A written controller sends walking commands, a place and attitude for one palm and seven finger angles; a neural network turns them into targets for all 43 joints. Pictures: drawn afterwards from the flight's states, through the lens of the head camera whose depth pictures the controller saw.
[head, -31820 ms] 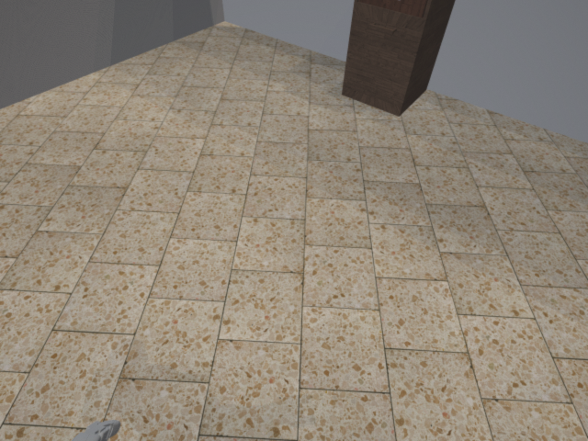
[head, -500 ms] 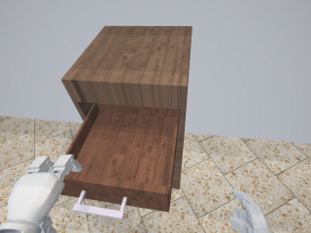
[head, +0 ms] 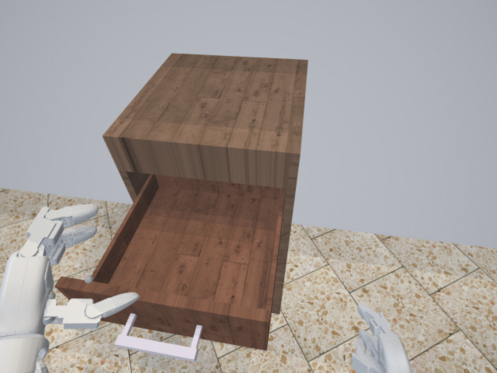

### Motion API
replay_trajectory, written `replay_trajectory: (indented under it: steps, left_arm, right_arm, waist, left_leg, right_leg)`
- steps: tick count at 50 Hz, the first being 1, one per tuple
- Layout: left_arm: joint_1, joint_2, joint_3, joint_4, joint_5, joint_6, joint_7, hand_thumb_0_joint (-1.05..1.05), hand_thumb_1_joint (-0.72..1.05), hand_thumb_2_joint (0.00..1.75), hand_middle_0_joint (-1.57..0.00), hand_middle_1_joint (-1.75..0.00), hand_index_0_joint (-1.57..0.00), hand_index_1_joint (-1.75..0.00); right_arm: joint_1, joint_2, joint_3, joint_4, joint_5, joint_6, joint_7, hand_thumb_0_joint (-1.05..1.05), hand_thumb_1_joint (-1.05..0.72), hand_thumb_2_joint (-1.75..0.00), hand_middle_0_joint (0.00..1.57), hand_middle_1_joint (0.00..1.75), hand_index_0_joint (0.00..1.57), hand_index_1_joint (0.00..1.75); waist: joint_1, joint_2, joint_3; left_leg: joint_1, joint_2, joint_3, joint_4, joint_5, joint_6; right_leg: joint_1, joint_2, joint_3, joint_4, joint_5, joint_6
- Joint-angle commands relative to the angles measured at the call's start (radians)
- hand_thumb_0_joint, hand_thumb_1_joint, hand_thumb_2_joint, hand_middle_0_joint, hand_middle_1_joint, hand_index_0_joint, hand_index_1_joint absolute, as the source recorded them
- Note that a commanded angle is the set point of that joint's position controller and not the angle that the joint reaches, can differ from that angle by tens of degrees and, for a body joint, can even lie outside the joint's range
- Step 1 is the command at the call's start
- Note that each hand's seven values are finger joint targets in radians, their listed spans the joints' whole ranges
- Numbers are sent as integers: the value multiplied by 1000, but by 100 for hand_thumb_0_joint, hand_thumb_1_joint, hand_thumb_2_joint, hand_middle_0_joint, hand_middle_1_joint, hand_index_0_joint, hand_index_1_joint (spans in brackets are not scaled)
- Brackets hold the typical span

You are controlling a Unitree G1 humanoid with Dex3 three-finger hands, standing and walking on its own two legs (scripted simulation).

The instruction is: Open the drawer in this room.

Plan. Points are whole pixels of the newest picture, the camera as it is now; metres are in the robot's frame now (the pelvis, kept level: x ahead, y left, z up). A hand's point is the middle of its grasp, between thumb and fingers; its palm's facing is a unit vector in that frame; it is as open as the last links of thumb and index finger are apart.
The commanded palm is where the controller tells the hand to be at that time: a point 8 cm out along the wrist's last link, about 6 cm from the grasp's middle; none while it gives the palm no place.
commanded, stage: draw the hand back to the body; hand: left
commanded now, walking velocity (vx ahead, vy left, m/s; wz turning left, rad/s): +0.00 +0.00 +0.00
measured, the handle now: (160, 336) +0.20 +0.19 -0.11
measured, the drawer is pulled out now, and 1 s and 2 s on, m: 0.30 0.30 0.30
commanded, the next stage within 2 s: step back with the hand held close in 0.60 s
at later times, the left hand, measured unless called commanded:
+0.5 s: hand (88, 281) +0.18 +0.21 +0.16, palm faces +0.38 -0.83 -0.41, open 7.9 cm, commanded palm +0.13 +0.25 +0.18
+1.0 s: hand (86, 300) +0.17 +0.21 +0.14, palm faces +0.27 -0.82 -0.50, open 7.4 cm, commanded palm +0.10 +0.26 +0.18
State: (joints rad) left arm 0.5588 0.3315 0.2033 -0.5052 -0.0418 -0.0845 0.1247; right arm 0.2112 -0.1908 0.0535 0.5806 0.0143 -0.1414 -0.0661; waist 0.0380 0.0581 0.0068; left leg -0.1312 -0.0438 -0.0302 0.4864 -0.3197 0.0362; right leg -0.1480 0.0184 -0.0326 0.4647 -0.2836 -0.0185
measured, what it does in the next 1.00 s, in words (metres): stands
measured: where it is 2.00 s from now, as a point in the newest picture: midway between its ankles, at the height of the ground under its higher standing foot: outside the picture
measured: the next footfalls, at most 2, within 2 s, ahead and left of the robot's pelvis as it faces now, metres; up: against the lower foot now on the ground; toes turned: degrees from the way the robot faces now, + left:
right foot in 1.92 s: -0.22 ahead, -0.13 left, +0.00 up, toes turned -4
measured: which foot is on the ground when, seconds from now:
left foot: down 0.00-1.00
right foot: down 0.00-1.00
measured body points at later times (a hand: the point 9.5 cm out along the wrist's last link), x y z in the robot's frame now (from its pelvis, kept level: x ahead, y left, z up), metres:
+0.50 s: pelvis +0.00 -0.03 +0.00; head -0.01 -0.06 +0.45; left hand +0.16 +0.25 +0.18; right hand +0.20 -0.24 -0.08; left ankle -0.04 +0.09 -0.74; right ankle -0.02 -0.11 -0.74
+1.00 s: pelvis -0.03 -0.02 +0.00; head +0.01 -0.03 +0.45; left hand +0.15 +0.25 +0.17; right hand +0.15 -0.27 -0.09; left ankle -0.04 +0.09 -0.74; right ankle -0.02 -0.11 -0.74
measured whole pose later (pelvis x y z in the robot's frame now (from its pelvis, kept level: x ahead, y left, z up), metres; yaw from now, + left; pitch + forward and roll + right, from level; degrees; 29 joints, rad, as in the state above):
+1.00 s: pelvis -0.03 -0.02 +0.00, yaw +0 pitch +2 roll -1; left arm 0.66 0.37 0.32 -0.55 -0.04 -0.16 0.11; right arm 0.15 -0.24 -0.04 0.57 0.03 -0.01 -0.05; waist -0.01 0.04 0.05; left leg -0.25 -0.02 -0.04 0.48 -0.26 0.01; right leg -0.26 0.04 -0.05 0.44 -0.22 -0.04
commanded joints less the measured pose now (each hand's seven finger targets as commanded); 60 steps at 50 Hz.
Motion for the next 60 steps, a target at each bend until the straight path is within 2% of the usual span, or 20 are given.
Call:
replay_trajectory:
  steps: [1, 4, 9, 13, 15, 18, 20, 26, 29, 34, 35, 36, 37, 38, 39, 42, 44, 50, 54, 60]
  left_arm:
    - [1, 111, 123, -188, -18, -63, 2, 0, 23, 62, -25, -73, -25, -73]
    - [-11, 143, 156, -225, -17, -71, 3, 0, 34, 66, -24, -66, -24, -66]
    - [-64, 175, 190, -249, -18, -72, 11, 0, 51, 74, -23, -55, -23, -55]
    - [-55, 173, 208, -204, -25, -73, 14, 0, 65, 80, -22, -46, -22, -46]
    - [-66, 173, 213, -188, -26, -75, 13, 0, 73, 82, -21, -41, -21, -41]
    - [-49, 142, 185, -154, -30, -71, 6, 0, 83, 87, -21, -34, -21, -34]
    - [-52, 136, 176, -143, -30, -73, 2, 0, 90, 90, -20, -30, -20, -30]
    - [-50, 176, 209, -182, -33, -83, 4, 0, 90, 90, -20, -30, -20, -30]
    - [-68, 182, 217, -196, -31, -83, 5, 0, 90, 90, -20, -30, -20, -30]
    - [-64, 164, 201, -170, -30, -82, 5, 0, 90, 90, -20, -30, -20, -30]
    - [-51, 154, 197, -135, -32, -81, 6, 0, 90, 90, -20, -30, -20, -30]
    - [-205, 313, 356, -268, -25, -130, 20, 0, 90, 90, -20, -30, -20, -30]
    - [-104, 224, 300, -133, -15, -136, 11, 0, 90, 90, -20, -30, -20, -30]
    - [-55, 184, 256, -113, -9, -130, 6, 0, 90, 90, -20, -30, -20, -30]
    - [-53, 202, 271, -146, -6, -138, 5, 0, 90, 90, -20, -30, -20, -30]
    - [65, 160, 244, -136, -6, -147, 6, 0, 90, 90, -20, -30, -20, -30]
    - [82, 181, 255, -204, -6, -153, 8, 0, 90, 90, -20, -30, -20, -30]
    - [133, 241, 311, -323, -4, -157, 34, 0, 90, 90, -20, -30, -20, -30]
    - [160, 246, 326, -322, -11, -147, 40, 0, 90, 90, -20, -30, -20, -30]
    - [154, 202, 297, -274, -9, -146, 43, 0, 90, 90, -20, -30, -20, -30]
  right_arm:
    - [-143, -111, -58, -159, 0, -47, -7, 0, -90, -90, 20, 30, 20, 30]
    - [-151, -114, -64, -151, -1, -49, -9, 0, -90, -90, 20, 30, 20, 30]
    - [-159, -114, -66, -143, 2, -47, -19, 0, -90, -90, 20, 30, 20, 30]
    - [-159, -111, -68, -133, 4, -41, -21, 0, -90, -90, 20, 30, 20, 30]
    - [-161, -110, -68, -125, 4, -42, -22, 0, -90, -90, 20, 30, 20, 30]
    - [-167, -113, -72, -129, 5, -35, -18, 0, -90, -90, 20, 30, 20, 30]
    - [-169, -114, -72, -125, 4, -33, -15, 0, -90, -90, 20, 30, 20, 30]
    - [-176, -107, -73, -136, 3, -32, -17, 0, -90, -90, 20, 30, 20, 30]
    - [-183, -106, -73, -131, 4, -35, -19, 0, -90, -90, 20, 30, 20, 30]
    - [-182, -105, -74, -121, 4, -37, -18, 0, -90, -90, 20, 30, 20, 30]
    - [-179, -105, -74, -114, 2, -33, -18, 0, -90, -90, 20, 30, 20, 30]
    - [-142, -145, -82, -162, 10, -8, -11, 0, -90, -90, 20, 30, 20, 30]
    - [-142, -123, -84, -127, 3, 10, -6, 0, -90, -90, 20, 30, 20, 30]
    - [-155, -122, -90, -137, 9, 21, -1, 0, -90, -90, 20, 30, 20, 30]
    - [-163, -127, -94, -151, 7, 27, 1, 0, -90, -90, 20, 30, 20, 30]
    - [-154, -133, -104, -155, 12, 58, 10, 0, -90, -90, 20, 30, 20, 30]
    - [-169, -138, -108, -168, 15, 66, 9, 0, -90, -90, 20, 30, 20, 30]
    - [-164, -135, -118, -190, 14, 80, -5, 0, -90, -90, 20, 30, 20, 30]
    - [-168, -138, -123, -191, 12, 81, -12, 0, -90, -90, 20, 30, 20, 30]
    - [-157, -139, -116, -186, 4, 75, -12, 0, -90, -90, 20, 30, 20, 30]
  waist:
    - [15, -25, -95]
    - [16, -5, -136]
    - [10, 9, -108]
    - [15, -11, -85]
    - [13, 23, -68]
    - [13, -27, -56]
    - [10, 0, -47]
    - [18, -33, -98]
    - [15, 12, -85]
    - [10, 9, -61]
    - [9, -11, -55]
    - [-21, -42, 63]
    - [-30, -121, 52]
    - [-32, -159, 47]
    - [-30, -147, 24]
    - [-34, -104, -89]
    - [-35, -30, -135]
    - [-40, -15, -232]
    - [-39, 30, -209]
    - [-43, 31, -125]
  left_leg:
    - [-6, 87, -11, -93, 384, -39]
    - [19, 80, -3, -85, 406, -33]
    - [30, 71, 10, -84, 373, -23]
    - [30, 71, 11, -93, 353, -19]
    - [31, 67, 15, -95, 340, -19]
    - [26, 70, 15, -96, 340, -12]
    - [27, 66, 18, -100, 325, -13]
    - [38, 63, 24, -95, 323, -6]
    - [44, 59, 28, -88, 322, -8]
    - [46, 60, 28, -89, 318, -7]
    - [43, 61, 29, -95, 301, -6]
    - [-50, 68, -29, -60, 203, 4]
    - [-47, 63, -34, -24, 165, 5]
    - [-37, 63, -31, -4, 160, 5]
    - [-31, 58, -22, 3, 173, 3]
    - [-53, 66, -15, 4, 209, 7]
    - [-56, 86, -21, -28, 282, 6]
    - [-103, 125, -58, -25, 462, 4]
    - [-146, 145, -89, -46, 469, 2]
    - [-328, 174, -138, -118, 245, 22]
  right_leg:
    - [60, -42, -18, -63, 266, -15]
    - [75, -42, -10, -74, 300, -13]
    - [57, -43, -1, -101, 304, -9]
    - [56, -47, -3, -102, 291, -6]
    - [51, -46, -1, -113, 282, -6]
    - [50, -47, 2, -113, 292, -1]
    - [46, -47, 4, -123, 281, -1]
    - [75, -52, 18, -124, 298, 4]
    - [60, -50, 26, -139, 303, 2]
    - [45, -50, 25, -146, 297, 4]
    - [44, -52, 19, -147, 278, 8]
    - [-60, -108, 154, -210, 277, 2]
    - [-76, -136, 150, -227, 233, -4]
    - [-92, -153, 165, -232, 230, -6]
    - [-96, -159, 168, -228, 271, -7]
    - [-19, -172, 138, -170, 301, 3]
    - [5, -160, 109, -118, 360, 4]
    - [70, -127, 64, -18, 443, 6]
    - [44, -104, 56, 14, 401, 1]
    - [48, -78, 54, 50, 210, 4]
